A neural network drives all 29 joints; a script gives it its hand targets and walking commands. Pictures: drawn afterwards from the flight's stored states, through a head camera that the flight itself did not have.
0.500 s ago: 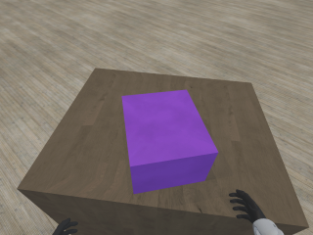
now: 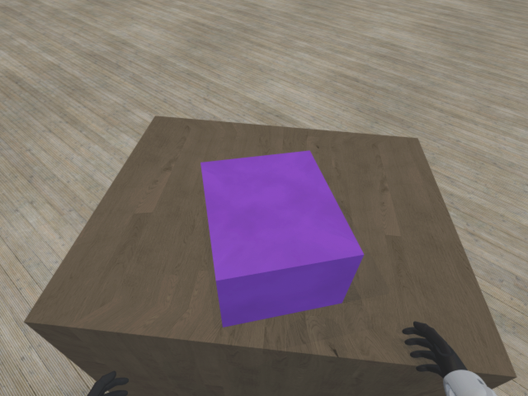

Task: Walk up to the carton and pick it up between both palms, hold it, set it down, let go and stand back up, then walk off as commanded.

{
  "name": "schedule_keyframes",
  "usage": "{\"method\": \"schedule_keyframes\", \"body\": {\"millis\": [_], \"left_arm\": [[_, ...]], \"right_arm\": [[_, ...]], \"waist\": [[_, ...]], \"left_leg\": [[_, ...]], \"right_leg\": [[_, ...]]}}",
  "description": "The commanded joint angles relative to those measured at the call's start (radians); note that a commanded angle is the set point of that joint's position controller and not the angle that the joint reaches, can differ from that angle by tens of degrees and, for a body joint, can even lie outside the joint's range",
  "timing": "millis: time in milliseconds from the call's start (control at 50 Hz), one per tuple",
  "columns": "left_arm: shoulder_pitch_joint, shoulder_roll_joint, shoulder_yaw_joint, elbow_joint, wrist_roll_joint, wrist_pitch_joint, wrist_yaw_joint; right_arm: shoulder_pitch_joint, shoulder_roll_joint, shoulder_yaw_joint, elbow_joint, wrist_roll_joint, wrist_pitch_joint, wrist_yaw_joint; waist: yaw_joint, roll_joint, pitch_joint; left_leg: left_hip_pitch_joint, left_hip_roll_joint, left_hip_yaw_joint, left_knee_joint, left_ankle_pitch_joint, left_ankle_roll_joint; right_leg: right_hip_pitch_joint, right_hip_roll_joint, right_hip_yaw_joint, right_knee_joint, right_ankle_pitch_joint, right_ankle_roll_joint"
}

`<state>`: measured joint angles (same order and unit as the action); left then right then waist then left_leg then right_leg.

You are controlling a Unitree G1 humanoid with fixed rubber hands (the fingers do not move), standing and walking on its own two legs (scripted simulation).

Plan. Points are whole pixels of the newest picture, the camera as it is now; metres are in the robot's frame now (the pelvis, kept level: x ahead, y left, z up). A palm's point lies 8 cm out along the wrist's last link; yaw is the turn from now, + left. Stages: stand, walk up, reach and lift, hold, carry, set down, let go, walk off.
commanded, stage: walk off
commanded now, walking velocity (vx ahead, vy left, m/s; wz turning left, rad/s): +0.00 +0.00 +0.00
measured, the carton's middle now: (270, 231) +0.45 +0.00 -0.05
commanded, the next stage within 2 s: none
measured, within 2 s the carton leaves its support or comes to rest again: neither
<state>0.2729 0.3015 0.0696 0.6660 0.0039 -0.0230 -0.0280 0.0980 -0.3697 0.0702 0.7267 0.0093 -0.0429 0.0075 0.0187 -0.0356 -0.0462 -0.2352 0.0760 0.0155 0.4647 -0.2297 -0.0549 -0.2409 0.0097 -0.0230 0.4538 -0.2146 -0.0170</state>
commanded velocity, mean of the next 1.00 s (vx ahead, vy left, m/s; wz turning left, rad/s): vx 0.00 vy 0.00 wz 0.00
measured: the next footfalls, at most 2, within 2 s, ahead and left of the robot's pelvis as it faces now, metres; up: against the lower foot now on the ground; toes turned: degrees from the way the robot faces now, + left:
right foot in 0.88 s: -0.17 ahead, -0.08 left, +0.00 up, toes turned +2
left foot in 1.40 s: -0.31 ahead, +0.03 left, +0.00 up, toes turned -8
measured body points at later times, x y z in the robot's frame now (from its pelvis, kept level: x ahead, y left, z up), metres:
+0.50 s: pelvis -0.07 +0.04 -0.01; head -0.07 +0.08 +0.43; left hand +0.04 +0.34 -0.14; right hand +0.08 -0.25 -0.08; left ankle +0.00 +0.14 -0.74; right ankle -0.04 -0.09 -0.70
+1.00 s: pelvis -0.24 -0.05 -0.04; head -0.20 -0.07 +0.40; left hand -0.17 +0.28 -0.13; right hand -0.10 -0.34 -0.16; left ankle -0.11 +0.12 -0.69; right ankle -0.21 -0.08 -0.74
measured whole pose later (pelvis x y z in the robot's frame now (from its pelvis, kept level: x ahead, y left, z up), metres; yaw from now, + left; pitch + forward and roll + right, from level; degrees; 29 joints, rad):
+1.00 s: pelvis -0.24 -0.05 -0.04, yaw +1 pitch -8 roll +4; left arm 0.30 0.40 0.07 0.67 0.00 0.07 0.00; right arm 0.17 -0.39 0.03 0.73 0.01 0.07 -0.04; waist 0.02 -0.02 0.24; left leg -0.57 -0.09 -0.10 1.06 -0.35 0.03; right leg -0.29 0.05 -0.03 0.90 -0.47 -0.11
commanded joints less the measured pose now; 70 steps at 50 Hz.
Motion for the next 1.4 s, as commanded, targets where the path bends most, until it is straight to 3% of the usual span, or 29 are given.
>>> {"method": "schedule_keyframes", "body": {"millis": [0,100,120,240,300,360,380,400,420,520,640,720,820,840,860,880,920,940,980,1000,1060,1100,1160,1220,1260,1300,1320,1340,1380], "left_arm": [[-0.068,0.256,0.055,0.036,0.023,-0.031,0.008],[-0.021,0.261,0.058,0.064,0.007,-0.037,0.007],[0.0,0.307,0.058,0.02,0.01,-0.008,0.031],[-0.006,0.318,0.072,-0.047,0.02,0.029,0.034],[-0.077,0.331,0.073,-0.039,0.018,0.038,0.04],[-0.081,0.284,0.063,-0.053,0.009,0.056,0.031],[-0.068,0.233,0.049,-0.068,-0.011,0.068,0.029],[-0.021,0.244,0.059,-0.055,-0.014,0.079,0.044],[-0.005,0.269,0.065,-0.037,-0.008,0.081,0.048],[0.055,0.279,0.059,0.008,-0.022,0.091,0.041],[0.098,0.3,0.073,-0.023,0.005,0.097,0.031],[0.112,0.29,0.081,-0.01,0.006,0.1,0.029],[0.183,0.302,0.094,0.009,0.007,0.098,0.016],[0.277,0.308,0.106,0.048,0.019,0.087,0.017],[0.276,0.339,0.116,0.034,0.024,0.082,0.02],[0.126,0.388,0.117,-0.005,0.046,0.072,0.039],[0.022,0.404,0.119,-0.025,0.052,0.068,0.044],[-0.059,0.416,0.112,-0.049,0.052,0.065,0.054],[-0.159,0.352,0.096,-0.055,0.042,0.044,0.062],[-0.108,0.34,0.101,-0.049,0.031,0.042,0.067],[-0.106,0.312,0.101,-0.097,0.033,0.05,0.064],[-0.084,0.306,0.103,-0.069,0.034,0.051,0.062],[-0.102,0.288,0.098,-0.074,0.021,0.053,0.07],[-0.246,0.278,0.106,-0.103,0.028,0.076,0.063],[-0.401,0.329,0.134,-0.104,0.037,0.103,0.052],[-0.437,0.296,0.137,-0.128,0.044,0.116,0.036],[-0.41,0.341,0.138,-0.106,0.044,0.119,0.037],[-0.238,0.305,0.129,-0.055,0.021,0.112,0.053],[0.038,0.317,0.114,-0.028,-0.002,0.083,0.063]], "right_arm": [[-0.02,-0.21,-0.12,0.006,-0.025,-0.005,-0.014],[0.026,-0.229,-0.122,0.033,-0.029,-0.002,-0.017],[0.059,-0.194,-0.151,-0.034,-0.019,0.029,-0.017],[0.109,-0.177,-0.167,-0.068,-0.022,0.059,-0.027],[0.135,-0.173,-0.174,-0.04,-0.02,0.067,-0.019],[0.213,-0.202,-0.194,-0.032,-0.032,0.072,-0.016],[0.199,-0.263,-0.201,-0.052,-0.045,0.066,-0.022],[0.15,-0.33,-0.205,-0.065,-0.033,0.065,-0.024],[0.088,-0.311,-0.195,-0.092,-0.034,0.063,-0.022],[-0.002,-0.261,-0.188,-0.106,-0.034,0.072,-0.037],[0.085,-0.238,-0.195,-0.145,-0.029,0.067,-0.056],[0.103,-0.248,-0.202,-0.136,-0.037,0.068,-0.06],[0.015,-0.285,-0.207,-0.126,-0.045,0.09,-0.055],[-0.049,-0.267,-0.211,-0.14,-0.044,0.092,-0.057],[-0.029,-0.219,-0.196,-0.135,-0.036,0.096,-0.061],[-0.016,-0.187,-0.18,-0.105,-0.026,0.1,-0.068],[0.09,-0.239,-0.213,-0.056,-0.034,0.11,-0.07],[0.079,-0.252,-0.215,-0.045,-0.02,0.115,-0.069],[0.112,-0.24,-0.208,-0.007,-0.003,0.117,-0.065],[0.159,-0.243,-0.21,-0.014,-0.015,0.114,-0.063],[0.201,-0.269,-0.212,-0.008,-0.013,0.118,-0.067],[0.211,-0.27,-0.207,0.013,-0.016,0.127,-0.056],[0.28,-0.271,-0.216,0.045,-0.025,0.129,-0.058],[0.466,-0.299,-0.229,0.088,-0.011,0.133,-0.046],[0.633,-0.358,-0.257,0.108,-0.025,0.141,-0.038],[0.738,-0.305,-0.26,0.102,-0.014,0.143,-0.038],[0.696,-0.324,-0.27,0.101,-0.025,0.141,-0.038],[0.427,-0.238,-0.236,0.036,-0.021,0.131,-0.046],[0.098,-0.254,-0.199,-0.102,-0.06,0.112,-0.043]], "waist": [[-0.01,0.13,-0.025],[-0.026,0.115,-0.01],[-0.003,0.064,0.029],[0.0,-0.026,0.074],[-0.03,-0.078,0.153],[-0.057,0.054,0.127],[-0.069,0.275,0.173],[-0.057,0.335,0.192],[-0.046,0.264,0.233],[-0.015,0.322,0.268],[-0.033,0.228,0.129],[-0.028,0.29,0.044],[0.021,0.367,0.101],[0.098,0.318,0.088],[0.115,0.075,0.141],[0.059,-0.145,0.27],[0.015,-0.005,0.232],[0.012,0.009,0.268],[-0.043,0.076,0.306],[-0.038,-0.029,0.241],[-0.013,-0.093,0.149],[-0.013,-0.065,0.134],[-0.035,-0.089,0.125],[-0.114,-0.123,0.076],[-0.214,-0.217,0.092],[-0.282,-0.18,0.032],[-0.278,-0.021,0.014],[-0.157,0.276,0.035],[0.05,0.291,0.111]], "left_leg": [[0.033,0.043,-0.075,-0.034,0.114,0.086],[0.044,0.043,-0.048,-0.029,0.155,0.078],[-0.044,-0.003,-0.017,0.129,0.425,0.09],[-0.068,-0.092,0.012,0.286,-0.143,0.1],[-0.035,-0.083,-0.002,0.285,-0.19,0.108],[0.007,-0.024,-0.071,0.073,-0.072,0.112],[-0.076,0.137,-0.28,-0.084,0.018,0.191],[-0.262,0.286,-0.447,-0.24,0.004,0.281],[-0.313,0.287,-0.471,-0.236,-0.064,0.311],[-0.316,0.12,-0.253,-0.153,-0.15,0.233],[-0.065,0.193,-0.396,-0.136,-0.109,0.295],[0.033,0.214,-0.383,-0.101,-0.007,0.276],[-0.276,0.185,-0.32,-0.132,-0.237,0.221],[-0.361,0.121,-0.246,0.08,-0.231,0.153],[-0.451,-0.082,-0.125,0.417,-0.251,0.094],[-0.533,-0.211,-0.095,0.609,-0.304,0.062],[-0.387,-0.256,-0.222,0.815,-0.301,0.069],[-0.419,-0.283,-0.304,0.861,-0.244,0.071],[-0.419,-0.244,-0.316,0.879,-0.144,0.059],[-0.447,-0.271,-0.276,0.842,-0.144,0.051],[-0.424,-0.267,-0.237,0.807,-0.198,0.024],[-0.401,-0.267,-0.225,0.766,-0.192,0.011],[-0.357,-0.28,-0.201,0.674,-0.173,0.005],[-0.088,-0.295,-0.123,0.594,-0.218,0.009],[0.152,-0.307,-0.039,0.424,-0.254,0.027],[0.196,-0.219,-0.027,0.091,-0.296,0.131],[0.09,-0.119,-0.109,-0.058,-0.206,0.185],[-0.176,0.005,-0.344,-0.068,-0.116,0.245],[-0.561,0.157,-0.662,-0.075,-0.41,0.307]], "right_leg": [[0.078,-0.132,0.096,-0.067,0.15,-0.049],[0.098,-0.138,0.111,-0.071,0.244,-0.038],[0.069,-0.154,0.126,-0.004,0.587,-0.047],[-0.076,-0.276,0.225,-0.04,0.456,-0.153],[-0.233,-0.279,0.238,-0.071,0.287,-0.152],[-0.233,-0.153,0.152,0.136,0.076,-0.069],[-0.272,0.002,0.082,0.373,-0.067,-0.019],[-0.199,0.117,0.069,0.567,-0.413,0.001],[-0.182,0.113,0.146,0.653,-0.388,-0.003],[-0.162,0.12,0.146,0.728,-0.274,0.004],[-0.241,0.112,0.167,0.749,-0.274,0.01],[-0.216,0.052,0.176,0.595,-0.322,0.007],[0.037,-0.017,0.091,0.36,-0.364,0.002],[0.113,-0.088,0.19,0.114,-0.293,-0.032],[0.045,-0.187,0.412,-0.091,-0.379,-0.057],[-0.122,-0.282,0.548,-0.141,-0.174,-0.039],[-0.334,-0.355,0.596,-0.213,-0.321,-0.09],[-0.328,-0.306,0.598,-0.257,-0.482,-0.003],[-0.252,-0.215,0.446,-0.174,-0.263,0.069],[-0.075,-0.179,0.377,-0.127,-0.043,0.14],[0.11,-0.186,0.368,-0.11,-0.035,0.091],[0.159,-0.2,0.374,-0.165,-0.129,0.077],[0.212,-0.149,0.275,-0.192,0.014,0.168],[0.014,-0.076,0.138,-0.294,-0.086,0.256],[-0.141,-0.007,0.054,-0.353,-0.095,0.402],[-0.102,0.056,0.004,-0.126,-0.109,0.362],[-0.014,0.061,0.02,0.215,-0.232,0.301],[0.087,-0.015,0.177,0.652,-0.373,0.136],[0.101,0.027,0.257,0.961,-0.44,0.045]]}}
